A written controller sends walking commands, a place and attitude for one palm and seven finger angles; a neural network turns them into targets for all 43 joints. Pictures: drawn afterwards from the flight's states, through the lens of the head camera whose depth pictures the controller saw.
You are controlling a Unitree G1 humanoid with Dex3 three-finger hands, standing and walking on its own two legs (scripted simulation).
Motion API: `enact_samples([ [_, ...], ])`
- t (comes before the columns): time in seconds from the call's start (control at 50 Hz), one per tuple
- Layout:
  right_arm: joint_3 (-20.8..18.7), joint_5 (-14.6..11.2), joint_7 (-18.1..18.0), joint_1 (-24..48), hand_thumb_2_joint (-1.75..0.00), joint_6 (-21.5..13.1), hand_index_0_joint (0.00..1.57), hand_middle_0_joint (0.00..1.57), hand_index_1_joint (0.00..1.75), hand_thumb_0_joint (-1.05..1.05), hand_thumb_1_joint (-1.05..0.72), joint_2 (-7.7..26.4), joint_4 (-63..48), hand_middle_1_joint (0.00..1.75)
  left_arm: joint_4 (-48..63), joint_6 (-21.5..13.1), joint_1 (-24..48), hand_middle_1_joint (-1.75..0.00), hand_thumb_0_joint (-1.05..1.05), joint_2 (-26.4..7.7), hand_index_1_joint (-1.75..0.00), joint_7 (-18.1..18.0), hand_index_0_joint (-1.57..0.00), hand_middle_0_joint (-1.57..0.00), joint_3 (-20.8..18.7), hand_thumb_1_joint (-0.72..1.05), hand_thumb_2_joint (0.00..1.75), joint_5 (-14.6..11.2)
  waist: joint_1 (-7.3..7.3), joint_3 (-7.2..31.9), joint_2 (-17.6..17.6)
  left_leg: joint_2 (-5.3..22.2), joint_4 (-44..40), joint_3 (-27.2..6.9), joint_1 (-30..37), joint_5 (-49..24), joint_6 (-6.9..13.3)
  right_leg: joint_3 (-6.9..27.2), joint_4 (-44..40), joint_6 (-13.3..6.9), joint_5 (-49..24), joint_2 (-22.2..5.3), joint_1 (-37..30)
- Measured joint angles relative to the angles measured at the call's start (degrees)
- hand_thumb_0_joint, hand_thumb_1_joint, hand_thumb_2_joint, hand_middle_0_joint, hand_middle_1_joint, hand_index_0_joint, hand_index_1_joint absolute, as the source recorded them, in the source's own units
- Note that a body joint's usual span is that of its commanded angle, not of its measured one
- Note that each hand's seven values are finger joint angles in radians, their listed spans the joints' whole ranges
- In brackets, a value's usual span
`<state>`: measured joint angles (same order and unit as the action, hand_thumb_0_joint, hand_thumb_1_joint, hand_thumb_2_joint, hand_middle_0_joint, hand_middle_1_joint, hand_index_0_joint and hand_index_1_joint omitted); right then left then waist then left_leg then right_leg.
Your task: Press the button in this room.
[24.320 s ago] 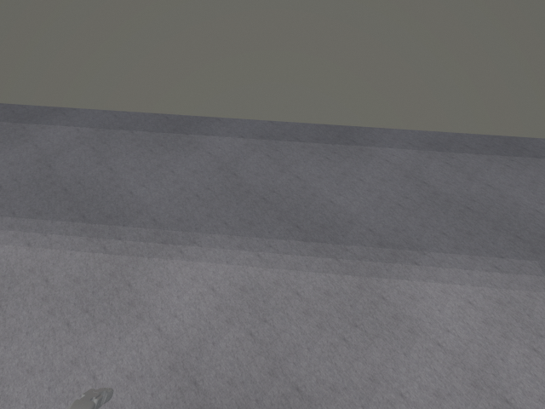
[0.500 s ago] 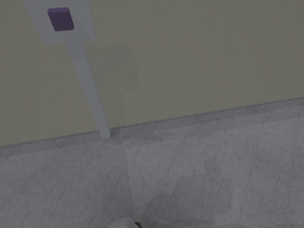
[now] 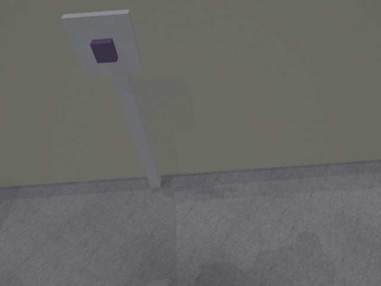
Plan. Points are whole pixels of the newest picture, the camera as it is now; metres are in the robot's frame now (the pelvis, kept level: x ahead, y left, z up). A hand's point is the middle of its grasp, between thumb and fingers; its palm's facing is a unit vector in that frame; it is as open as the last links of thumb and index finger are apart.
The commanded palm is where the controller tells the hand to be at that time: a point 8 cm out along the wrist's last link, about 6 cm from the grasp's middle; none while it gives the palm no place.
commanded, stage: take the last steps up to it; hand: left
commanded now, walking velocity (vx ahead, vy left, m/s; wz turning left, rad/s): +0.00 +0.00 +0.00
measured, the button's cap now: (104, 50) +0.72 +0.28 +0.14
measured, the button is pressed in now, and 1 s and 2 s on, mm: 0 0 0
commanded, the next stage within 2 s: come to a stop and stand still in 0.86 s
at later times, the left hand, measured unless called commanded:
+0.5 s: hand out of the picture -0.08 +0.23 -0.17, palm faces +0.18 -0.97 -0.15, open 7.4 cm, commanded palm none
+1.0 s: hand (120, 220) +0.32 +0.23 -0.17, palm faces +0.04 -0.98 -0.21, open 7.4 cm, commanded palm none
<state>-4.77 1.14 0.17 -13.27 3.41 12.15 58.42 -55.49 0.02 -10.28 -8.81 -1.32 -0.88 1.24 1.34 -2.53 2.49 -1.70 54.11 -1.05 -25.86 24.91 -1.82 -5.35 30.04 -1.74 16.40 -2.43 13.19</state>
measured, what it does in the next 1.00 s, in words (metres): walks ahead: left foot, then right foot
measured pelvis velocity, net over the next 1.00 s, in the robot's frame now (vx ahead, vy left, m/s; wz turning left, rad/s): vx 0.22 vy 0.05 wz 0.06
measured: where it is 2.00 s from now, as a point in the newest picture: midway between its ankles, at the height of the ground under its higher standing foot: outside the picture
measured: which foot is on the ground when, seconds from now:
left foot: up 0.00-0.38, down 0.40-0.90, up 0.92-1.00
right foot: down 0.00-0.40, up 0.42-0.86, down 0.88-1.00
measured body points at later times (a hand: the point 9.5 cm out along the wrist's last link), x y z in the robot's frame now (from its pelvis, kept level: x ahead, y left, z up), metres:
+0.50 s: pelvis +0.04 +0.07 +0.00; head +0.04 +0.09 +0.45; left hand -0.09 +0.28 -0.16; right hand +0.14 -0.15 -0.14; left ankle -0.02 +0.16 -0.74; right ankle +0.01 -0.07 -0.69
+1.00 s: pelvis +0.22 +0.05 -0.01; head +0.27 +0.04 +0.43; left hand +0.32 +0.28 -0.15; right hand +0.14 -0.16 -0.17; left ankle +0.08 +0.17 -0.64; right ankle +0.28 -0.02 -0.74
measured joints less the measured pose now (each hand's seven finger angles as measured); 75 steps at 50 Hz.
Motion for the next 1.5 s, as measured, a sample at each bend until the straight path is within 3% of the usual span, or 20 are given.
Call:
enact_samples([
  [0.06,-0.1,0.0,0.1,0.5,-0.9,0.2,0.19,0.2,0.3,0.0,-0.91,0.6,0.1,0.3,-0.7,-0.2,-1.7,-0.3,0.01,0.2,-0.3,-0.2,-0.2,-0.2,-0.1,0.91,0.9,-0.1,-0.53,-0.4,-0.1,1.5,6.5,0.2,-0.8,-2.0,-0.9,-1.3,-1.8,-0.1,-0.9,-0.5,-0.9],
  [0.14,0.1,0.3,0.3,0.6,-0.9,0.3,0.19,0.2,0.3,0.0,-0.91,1.0,0.8,0.3,-1.9,-1.1,-4.4,-0.3,0.01,0.0,-0.3,0.1,-0.2,-0.2,-0.3,0.91,0.9,0.2,-1.78,-0.2,-0.4,3.7,5.4,0.4,1.5,-3.5,-1.8,-3.0,-3.4,0.0,-1.5,-1.0,-1.7],
  [0.24,0.6,0.5,0.9,1.6,-0.9,0.1,0.19,0.2,0.29,0.01,-0.91,0.9,1.5,0.3,-4.2,-2.1,-8.6,-0.3,0.01,-0.3,-0.3,0.7,-0.2,-0.2,-0.6,0.91,0.9,0.7,-4.06,0.3,-1.5,5.3,-3.1,2.4,5.3,-2.1,-1.5,-4.6,-5.4,0.7,-2.1,-2.1,-2.5],
  [0.36,1.6,0.1,1.1,4.0,-0.9,-1.8,0.19,0.2,0.29,0.01,-0.91,-0.2,0.5,0.3,-8.5,-1.6,-13.6,-0.3,0.01,-1.3,-0.3,1.1,-0.2,-0.2,-1.0,0.91,0.9,0.8,-6.42,0.7,-3.6,4.7,-19.6,5.8,11.2,-3.2,0.0,-5.1,-5.3,3.2,-1.4,-3.9,-3.3],
  [0.4,1.9,0.0,0.8,4.2,-0.9,-3.3,0.19,0.2,0.3,0.01,-0.91,-0.7,-0.1,0.3,-10.1,-0.9,-15.3,-0.3,0.01,-1.5,-0.3,1.2,-0.2,-0.2,-1.0,0.9,0.9,0.4,-6.19,1.4,-3.4,4.6,-26.3,6.6,14.3,-6.9,0.9,-5.0,-1.5,4.0,1.2,-4.1,-2.4],
  [0.46,2.4,0.2,0.4,3.5,-0.9,-4.6,0.19,0.2,0.3,0.0,-0.91,-2.6,-0.5,0.3,-11.8,1.1,-15.7,-0.3,0.01,-1.9,-0.3,1.3,-0.2,-0.2,-1.0,0.91,0.9,0.5,-5.66,1.7,-4.5,3.8,-25.2,8.2,16.4,-6.0,3.0,-1.4,13.2,3.1,9.7,-3.8,2.7],
  [0.52,1.7,-0.3,-0.9,1.0,-0.9,-5.7,0.2,0.2,0.3,-0.01,-0.93,-3.2,-0.4,0.3,-11.7,1.2,-14.1,-0.3,0.01,-1.7,-0.3,1.9,-0.2,-0.2,-1.1,0.91,0.9,0.8,-3.88,2.2,-3.9,3.3,-29.2,8.4,20.0,-6.4,3.8,-0.1,25.2,2.6,6.6,-3.2,9.1],
  [0.6,2.1,-0.2,-1.1,-2.9,-0.9,-6.4,0.2,0.2,0.3,-0.02,-0.95,-2.5,1.7,0.3,-9.2,0.1,-9.7,-0.3,0.01,-2.3,-0.3,2.2,-0.2,-0.2,-1.5,0.91,0.9,0.8,-3.06,1.6,-4.5,1.8,-34.6,8.9,24.5,-7.4,4.2,1.4,31.4,3.3,-0.3,-3.6,16.4],
  [0.7,2.7,-0.2,-1.5,-8.5,-0.9,-6.7,0.2,0.2,0.3,-0.01,-0.93,-3.7,5.3,0.3,-5.9,0.0,-3.5,-0.3,0.01,-2.8,-0.3,2.3,-0.2,-0.2,-2.0,0.91,0.9,0.4,-2.18,0.7,-5.1,0.8,-37.8,9.6,28.9,-5.9,3.9,1.2,30.2,3.7,-4.5,-3.6,21.5],
  [0.84,3.0,0.3,-1.7,-13.6,-0.9,-6.3,0.19,0.2,0.3,0.0,-0.91,-5.2,8.8,0.3,-2.3,-0.8,4.2,-0.3,0.01,-2.2,-0.3,2.4,-0.2,-0.19,-1.3,0.91,0.9,0.0,0.99,-2.2,-2.7,2.1,-36.1,10.1,32.9,0.0,1.7,-1.5,10.7,0.8,-4.3,-1.1,17.0],
  [0.9,2.9,-0.3,-1.3,-14.4,-0.9,-5.3,0.2,0.2,0.3,0.0,-0.91,-5.6,10.4,0.3,-1.6,-3.1,5.2,-0.3,0.01,-1.8,-0.3,2.1,-0.2,-0.19,-1.1,0.91,0.9,0.3,0.79,-3.0,-1.4,4.7,-21.8,9.9,29.2,3.0,1.1,-2.7,5.7,-1.4,-6.9,1.2,12.2],
  [0.96,2.7,-1.1,-1.0,-11.8,-0.9,-4.4,0.2,0.2,0.3,0.01,-0.91,-5.5,9.7,0.3,-1.8,-4.5,5.3,-0.3,0.0,-1.2,-0.3,1.5,-0.2,-0.2,-0.7,0.91,0.9,-0.3,0.95,-4.2,-1.1,4.5,6.7,4.6,16.3,3.6,1.5,-3.5,7.0,-3.2,-3.0,1.6,9.8],
  [1.0,2.4,-0.9,-0.9,-9.5,-0.9,-3.9,0.2,0.2,0.3,0.01,-0.91,-5.1,8.4,0.3,-2.4,-4.2,4.4,-0.3,0.0,-0.6,-0.3,1.1,-0.2,-0.2,-0.5,0.91,0.9,-0.5,0.58,-4.1,-1.1,4.9,14.5,3.5,9.4,1.0,1.5,-3.6,4.2,-2.9,-3.0,1.8,6.9],
  [1.14,2.1,-0.9,-1.3,0.1,-0.9,-2.4,0.19,0.2,0.29,0.0,-0.91,-2.8,2.8,0.3,-4.1,-2.2,1.4,-0.3,-0.01,-0.5,-0.3,-0.5,-0.2,-0.2,-0.5,0.94,0.9,-0.2,-0.72,-2.7,0.1,6.6,0.9,1.8,-0.8,-4.4,-0.8,-2.9,-2.2,-2.5,-4.2,2.4,2.3],
  [1.28,1.0,-0.5,-1.2,6.0,-0.9,-0.4,0.19,0.2,0.29,0.0,-0.92,-0.4,0.2,0.3,-2.8,0.3,0.0,-0.3,0.0,-0.4,-0.3,-0.4,-0.2,-0.2,-1.1,0.92,0.9,0.4,-2.89,-3.5,-0.8,4.0,-1.8,1.8,-0.1,-1.8,-1.9,-2.2,0.3,-0.9,-2.1,1.0,2.5],
  [1.34,1.0,-0.6,-1.1,7.3,-0.9,-0.6,0.19,0.2,0.29,0.0,-0.92,-0.6,-0.7,0.3,-2.3,0.8,-0.2,-0.3,0.0,-1.2,-0.3,-0.4,-0.2,-0.2,-1.6,0.91,0.9,0.7,-3.41,-3.9,-2.2,3.4,-7.4,2.4,3.3,-2.2,-1.6,-2.1,1.5,0.2,-1.5,0.3,3.6],
  [1.38,1.2,-0.6,-1.0,7.5,-0.9,-1.2,0.19,0.2,0.29,0.0,-0.92,-0.9,-1.1,0.3,-2.3,1.1,-0.5,-0.3,0.01,-2.0,-0.3,-0.5,-0.2,-0.2,-1.8,0.91,0.9,0.5,-3.33,-3.8,-3.1,3.5,-16.1,3.0,7.5,-7.7,-1.3,-2.2,3.4,1.1,-0.7,0.0,4.7],
  [1.42,1.5,-0.4,-0.9,7.5,-0.9,-2.0,0.19,0.2,0.29,0.0,-0.91,-2.0,-1.1,0.3,-2.5,1.7,-0.3,-0.3,0.01,-3.1,-0.3,-0.6,-0.2,-0.2,-2.1,0.91,0.9,0.1,-3.51,-4.1,-5.3,2.4,-19.0,4.1,9.1,-5.4,2.2,-0.9,7.5,2.2,4.1,-0.7,6.4],
  [1.46,2.3,0.0,-1.2,7.3,-0.9,-2.1,0.19,0.2,0.3,0.0,-0.91,-3.1,-1.4,0.3,-2.6,2.5,-0.5,-0.3,0.01,-3.9,-0.3,-0.9,-0.2,-0.2,-2.3,0.91,0.9,0.0,-3.86,-4.3,-6.1,2.7,-19.7,4.7,9.5,-5.9,3.9,2.8,16.2,2.6,11.6,1.3,8.9],
  [1.5,2.8,0.1,-1.9,6.7,-0.9,-2.3,0.19,0.2,0.3,0.0,-0.91,-4.0,-1.5,0.3,-3.1,3.0,-0.7,-0.3,0.01,-4.2,-0.3,-0.8,-0.2,-0.2,-2.5,0.91,0.9,0.1,-3.5,-4.0,-5.7,3.4,-22.1,4.6,10.2,-7.7,4.3,5.4,24.7,3.0,12.8,3.2,10.9],
])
